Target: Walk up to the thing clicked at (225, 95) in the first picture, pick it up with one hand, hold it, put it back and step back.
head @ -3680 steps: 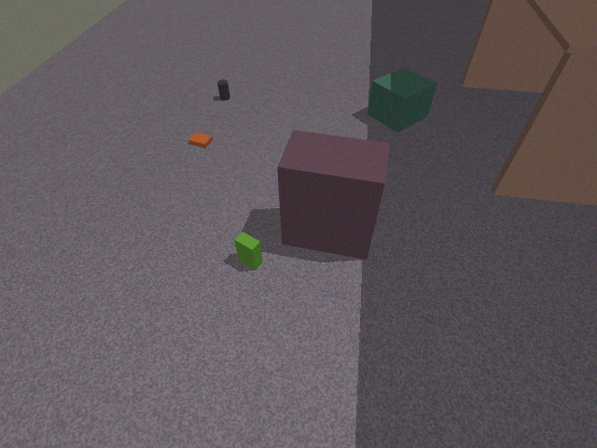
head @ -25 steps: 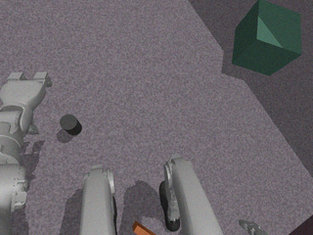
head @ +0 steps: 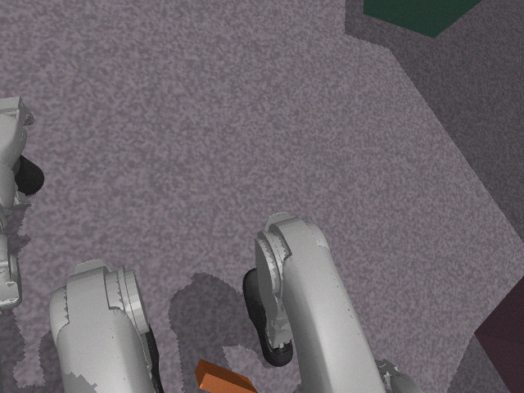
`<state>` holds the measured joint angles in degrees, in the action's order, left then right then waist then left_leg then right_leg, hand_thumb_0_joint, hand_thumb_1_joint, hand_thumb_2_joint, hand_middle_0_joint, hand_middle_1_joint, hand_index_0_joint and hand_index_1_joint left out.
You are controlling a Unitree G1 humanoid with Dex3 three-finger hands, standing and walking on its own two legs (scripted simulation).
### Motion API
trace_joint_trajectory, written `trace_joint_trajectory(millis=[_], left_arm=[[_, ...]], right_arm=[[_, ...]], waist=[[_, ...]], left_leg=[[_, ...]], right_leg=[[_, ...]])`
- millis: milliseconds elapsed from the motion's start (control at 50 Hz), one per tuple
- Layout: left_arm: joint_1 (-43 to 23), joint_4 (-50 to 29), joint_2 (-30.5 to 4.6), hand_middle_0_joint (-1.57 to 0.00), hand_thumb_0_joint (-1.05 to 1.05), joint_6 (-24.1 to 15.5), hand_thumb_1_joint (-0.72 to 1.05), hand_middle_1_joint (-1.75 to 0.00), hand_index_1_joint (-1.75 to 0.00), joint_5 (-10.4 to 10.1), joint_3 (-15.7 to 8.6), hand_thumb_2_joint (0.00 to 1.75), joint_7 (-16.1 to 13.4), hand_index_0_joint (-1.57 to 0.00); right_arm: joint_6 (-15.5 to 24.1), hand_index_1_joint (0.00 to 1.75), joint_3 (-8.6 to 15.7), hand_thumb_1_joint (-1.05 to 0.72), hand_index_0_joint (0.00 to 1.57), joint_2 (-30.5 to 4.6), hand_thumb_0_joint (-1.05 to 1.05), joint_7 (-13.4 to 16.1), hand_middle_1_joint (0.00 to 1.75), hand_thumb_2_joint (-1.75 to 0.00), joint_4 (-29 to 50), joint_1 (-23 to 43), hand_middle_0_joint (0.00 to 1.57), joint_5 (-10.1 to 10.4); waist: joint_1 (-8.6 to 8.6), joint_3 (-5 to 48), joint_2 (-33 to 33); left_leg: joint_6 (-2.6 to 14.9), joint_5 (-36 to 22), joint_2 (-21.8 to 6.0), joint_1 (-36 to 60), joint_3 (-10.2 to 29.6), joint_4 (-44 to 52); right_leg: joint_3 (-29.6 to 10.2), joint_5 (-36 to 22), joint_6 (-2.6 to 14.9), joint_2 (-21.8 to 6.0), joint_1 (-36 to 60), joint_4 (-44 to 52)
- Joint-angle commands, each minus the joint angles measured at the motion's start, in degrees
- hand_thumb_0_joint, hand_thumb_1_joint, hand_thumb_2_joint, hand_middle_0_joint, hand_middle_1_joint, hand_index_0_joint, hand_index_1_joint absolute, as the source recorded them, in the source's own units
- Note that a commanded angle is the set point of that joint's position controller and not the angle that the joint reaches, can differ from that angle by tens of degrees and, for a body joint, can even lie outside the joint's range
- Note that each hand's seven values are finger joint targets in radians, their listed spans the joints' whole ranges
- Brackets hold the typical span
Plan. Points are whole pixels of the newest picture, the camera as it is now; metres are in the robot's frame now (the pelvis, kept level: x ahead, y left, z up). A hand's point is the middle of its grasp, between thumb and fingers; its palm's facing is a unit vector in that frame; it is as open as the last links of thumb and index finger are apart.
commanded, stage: approach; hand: left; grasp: from above
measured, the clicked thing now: (11, 172) +0.49 +0.29 -0.28
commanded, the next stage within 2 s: rest palm in 0.02 s
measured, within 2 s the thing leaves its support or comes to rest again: neither
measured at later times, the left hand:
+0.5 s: hand (11, 180) +0.47 +0.28 -0.23, palm faces -0.48 -0.12 -0.87, open 14.0 cm
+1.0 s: hand (17, 177) +0.48 +0.27 -0.25, palm faces -0.45 -0.11 -0.89, open 14.0 cm
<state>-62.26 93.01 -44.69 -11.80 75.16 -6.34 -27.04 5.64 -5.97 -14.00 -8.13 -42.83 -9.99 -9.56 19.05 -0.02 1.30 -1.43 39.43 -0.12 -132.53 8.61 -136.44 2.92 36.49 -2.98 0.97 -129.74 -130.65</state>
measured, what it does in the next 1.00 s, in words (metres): stands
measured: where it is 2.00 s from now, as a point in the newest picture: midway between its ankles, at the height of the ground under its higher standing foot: (212, 358)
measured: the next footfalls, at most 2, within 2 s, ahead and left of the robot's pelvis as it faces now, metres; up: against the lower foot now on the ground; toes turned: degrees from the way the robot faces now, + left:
none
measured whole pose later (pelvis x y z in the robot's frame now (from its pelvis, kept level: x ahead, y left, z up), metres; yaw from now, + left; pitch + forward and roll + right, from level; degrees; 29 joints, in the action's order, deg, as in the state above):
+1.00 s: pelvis +0.00 +0.01 -0.03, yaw -3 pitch +31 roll -11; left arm -60.0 96.8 -49.4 -10.7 74.1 -8.2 -32.0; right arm 9.0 -9.6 -17.4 -13.3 -41.9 -9.4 -13.0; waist 20.7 -4.3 3.3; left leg -1.1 41.2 0.3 -135.3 12.1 -144.8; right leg 5.4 37.1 -3.9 2.0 -131.0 -136.1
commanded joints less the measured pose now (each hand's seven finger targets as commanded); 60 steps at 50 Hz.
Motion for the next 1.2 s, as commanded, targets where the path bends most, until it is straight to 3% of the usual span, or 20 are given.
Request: trace_joint_trajectory(millis=[0,140,180,260,320,380,420,580,660,680,720,740,760,780,800,820,880,900,1020,1180], left_arm=[[-16.79,-7.41,-15.47,-0.13,0.00,0.90,-0.46,-1.03,-1.01,-0.71,-2.05,0.89,-4.37,-0.15],[-13.53,-16.92,-17.28,-0.07,0.00,3.13,-0.53,-1.01,-1.00,-2.68,-5.31,0.95,-5.03,-0.08],[-12.96,-12.68,-12.90,-0.07,0.00,3.84,-0.56,-1.00,-1.00,-2.73,-1.80,0.97,-3.58,-0.07],[-11.01,-9.70,-12.38,-0.07,0.00,3.62,-0.55,-1.00,-1.00,-3.46,-2.01,0.97,-1.55,-0.07],[-13.74,-8.95,-8.02,-0.09,0.00,2.22,-0.53,-0.99,-0.99,-4.16,1.11,0.95,-0.08,-0.09],[-12.73,-7.88,-12.49,-0.09,0.00,0.42,-0.50,-1.00,-0.99,-3.51,-0.70,0.93,-0.75,-0.10],[-13.98,-7.74,-11.86,-0.11,0.00,-0.72,-0.47,-1.00,-0.98,-2.25,0.62,0.91,-1.31,-0.13],[-14.87,-5.39,-16.93,-0.08,0.00,-1.37,-0.51,-1.01,-1.01,1.42,-3.21,0.96,-7.66,-0.08],[-14.79,-4.31,-15.40,-0.08,0.00,0.41,-0.52,-1.00,-1.00,0.94,-1.98,0.96,-8.52,-0.08],[-14.41,-3.46,-17.44,-0.08,0.00,0.84,-0.52,-1.00,-1.00,0.60,-3.95,0.97,-8.93,-0.08],[-15.12,-3.23,-13.44,-0.07,0.00,1.33,-0.52,-1.01,-1.00,-0.14,-0.40,0.96,-8.16,-0.08],[-14.97,-2.40,-16.94,-0.08,0.00,1.68,-0.52,-1.02,-1.02,-0.13,-3.26,0.98,-8.32,-0.08],[-15.00,-3.09,-15.01,-0.08,0.00,1.68,-0.52,-1.01,-1.01,-0.53,-1.11,0.98,-7.77,-0.08],[-13.52,-1.86,-16.47,-0.08,0.00,1.94,-0.53,-1.00,-1.00,-0.87,-3.02,0.98,-7.74,-0.08],[-14.18,-1.95,-15.83,-0.09,0.00,1.81,-0.51,-1.01,-1.01,-0.86,-1.67,0.97,-7.08,-0.09],[-12.78,-1.54,-17.74,-0.09,0.00,1.88,-0.51,-1.01,-1.01,-1.09,-3.64,0.99,-7.05,-0.08],[-11.89,-1.54,-17.42,-0.08,0.00,1.60,-0.52,-1.02,-1.02,-1.63,-3.39,0.98,-6.71,-0.08],[-12.76,-1.64,-13.79,-0.08,0.00,1.45,-0.51,-1.03,-1.03,-1.71,-0.82,0.98,-6.02,-0.08],[-10.21,0.06,-15.86,-0.08,0.00,0.32,-0.52,-1.04,-1.04,-1.91,-1.82,1.02,-6.12,-0.08],[-12.01,2.04,-12.91,-0.09,0.00,-0.76,-0.50,-1.07,-1.07,-1.70,1.89,1.02,-6.56,-0.09]], right_arm=[[1.01,0.30,3.97,-0.91,0.20,-15.90,0.00,-0.46,0.30,-0.90,0.62,-13.35,0.20,-0.64],[0.54,0.30,5.46,-0.91,0.20,-16.74,0.00,-1.79,0.30,-0.90,0.78,-12.82,0.20,-0.36],[0.17,0.30,5.67,-0.91,0.20,-16.69,0.00,-2.11,0.30,-0.90,-0.23,-12.65,0.20,-0.18],[0.00,0.30,5.99,-0.91,0.20,-17.81,0.00,-2.27,0.30,-0.90,-1.06,-14.62,0.20,-0.36],[0.37,0.30,5.36,-0.91,0.20,-18.10,0.00,-2.70,0.30,-0.90,-0.25,-14.30,0.20,-0.43],[0.23,0.30,4.04,-0.90,0.20,-17.81,0.00,-2.61,0.30,-0.90,-0.19,-13.77,0.20,-0.55],[0.34,0.30,4.23,-0.91,0.20,-18.35,0.00,-2.73,0.30,-0.90,0.09,-12.84,0.20,-0.99],[1.42,0.30,2.84,-0.91,0.20,-19.46,0.00,-2.95,0.30,-0.90,0.45,-11.55,0.20,-2.42],[2.47,0.30,2.65,-0.91,0.20,-19.73,0.00,-3.48,0.30,-0.90,0.86,-11.03,0.20,-2.64],[2.39,0.30,2.84,-0.91,0.20,-20.19,0.00,-3.40,0.30,-0.90,-0.08,-11.43,0.20,-2.71],[2.93,0.30,2.32,-0.91,0.20,-19.48,0.00,-3.85,0.30,-0.91,0.93,-10.15,0.20,-2.69],[3.03,0.30,2.42,-0.91,0.20,-20.56,0.00,-3.93,0.30,-0.91,0.24,-11.31,0.20,-3.17],[3.17,0.30,2.23,-0.91,0.20,-20.46,0.00,-4.03,0.30,-0.91,1.24,-10.25,0.20,-2.66],[3.26,0.30,2.35,-0.91,0.20,-20.70,0.00,-4.06,0.30,-0.91,0.14,-11.52,0.20,-3.14],[3.58,0.30,2.23,-0.91,0.20,-20.63,0.00,-4.32,0.30,-0.91,0.95,-10.56,0.20,-2.95],[3.65,0.30,2.18,-0.91,0.20,-20.98,0.00,-4.26,0.30,-0.91,0.24,-11.38,0.20,-3.09],[3.51,0.30,1.95,-0.91,0.20,-20.76,0.00,-4.39,0.30,-0.91,0.47,-11.15,0.20,-3.01],[3.85,0.30,1.64,-0.91,0.20,-20.37,0.00,-4.68,0.30,-0.91,1.34,-10.77,0.20,-3.24],[3.59,0.30,1.06,-0.91,0.20,-20.48,0.00,-4.60,0.30,-0.91,0.61,-11.48,0.20,-3.48],[3.90,0.30,0.38,-0.91,0.20,-20.75,0.00,-4.93,0.30,-0.91,0.71,-9.79,0.20,-3.62]], waist=[[-0.50,42.50,-21.20],[-2.30,47.78,-26.74],[-0.86,42.94,-24.14],[0.05,38.74,-20.14],[2.41,35.98,-18.04],[1.37,35.90,-18.55],[2.11,34.99,-19.15],[2.11,35.08,-21.73],[2.49,34.04,-23.40],[2.16,34.98,-23.25],[2.62,33.83,-24.05],[3.31,33.84,-22.67],[2.51,33.44,-23.42],[2.85,33.52,-22.95],[2.75,32.16,-22.70],[2.33,33.11,-22.29],[2.03,33.70,-22.22],[3.31,32.93,-21.38],[2.66,32.20,-18.68],[3.96,29.85,-19.58]], left_leg=[[2.69,-10.13,0.26,28.42,-6.61,12.11],[2.05,-16.00,-0.01,31.62,-6.51,10.23],[2.27,-14.59,-0.20,28.38,-6.11,9.48],[2.47,-15.52,0.13,26.15,-5.43,8.72],[2.68,-13.91,0.11,25.63,-4.82,7.81],[2.47,-11.62,0.38,24.68,-4.46,8.58],[2.42,-10.12,0.26,25.30,-4.63,8.06],[2.33,-9.95,0.15,26.34,-4.63,7.38],[2.22,-10.55,0.04,26.22,-4.52,7.60],[2.06,-10.90,-0.02,26.74,-4.08,7.69],[2.07,-10.38,-0.21,26.07,-4.09,7.29],[2.25,-10.87,-0.16,26.29,-3.86,7.02],[2.19,-9.70,0.01,25.03,-3.84,7.79],[2.18,-10.66,0.01,25.58,-3.85,7.50],[2.32,-9.09,-0.03,24.45,-3.91,7.40],[2.17,-9.99,-0.09,25.14,-3.56,7.69],[2.20,-9.65,-0.13,24.63,-3.43,7.80],[2.43,-9.78,0.00,24.02,-3.67,7.00],[2.78,-8.65,-0.02,21.34,-3.55,6.95],[2.41,-8.47,-0.24,22.72,-2.88,6.98]], right_leg=[[6.13,-10.46,4.55,1.51,23.40,10.94],[6.61,-16.31,4.60,1.46,24.46,7.45],[7.04,-15.30,4.71,1.88,21.30,7.40],[7.65,-15.95,4.47,1.50,21.37,7.22],[8.20,-15.08,4.30,1.67,20.28,7.73],[8.65,-12.41,4.33,1.76,20.96,7.67],[8.74,-11.39,4.32,2.06,20.04,7.59],[9.32,-11.86,4.22,2.27,18.79,6.54],[9.52,-12.41,4.32,2.40,17.97,6.08],[9.87,-12.63,4.35,2.32,17.53,5.45],[9.61,-12.31,4.55,2.53,17.28,5.51],[10.06,-13.11,4.25,2.25,17.90,5.49],[9.86,-11.62,4.51,2.39,17.48,5.57],[10.06,-12.71,4.33,2.28,18.57,5.49],[9.94,-11.19,4.41,2.40,17.37,5.46],[10.15,-11.91,4.35,2.23,18.10,5.53],[10.20,-11.50,4.45,2.45,19.04,5.60],[10.02,-12.08,4.28,2.48,19.24,5.81],[10.07,-11.27,3.95,2.83,21.26,7.01],[10.61,-11.36,4.18,3.11,19.18,6.26]])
